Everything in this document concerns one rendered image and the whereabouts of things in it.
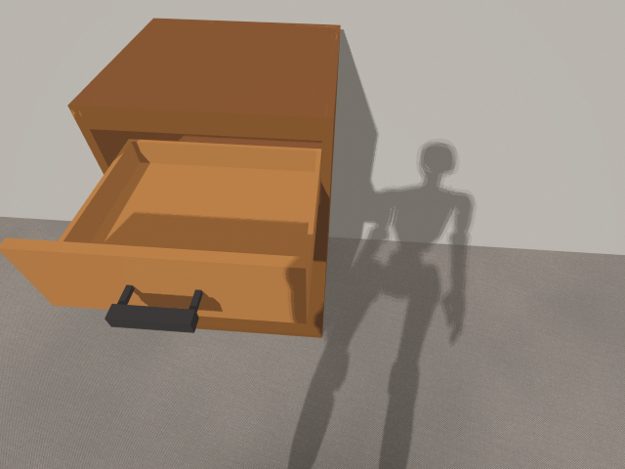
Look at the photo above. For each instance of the handle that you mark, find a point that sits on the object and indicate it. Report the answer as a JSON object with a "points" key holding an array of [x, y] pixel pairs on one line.
{"points": [[153, 318]]}

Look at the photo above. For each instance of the drawer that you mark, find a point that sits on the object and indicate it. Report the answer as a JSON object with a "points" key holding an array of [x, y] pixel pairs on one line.
{"points": [[235, 221]]}

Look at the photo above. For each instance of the cabinet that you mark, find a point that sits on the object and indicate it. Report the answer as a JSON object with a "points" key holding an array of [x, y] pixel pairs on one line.
{"points": [[225, 82]]}

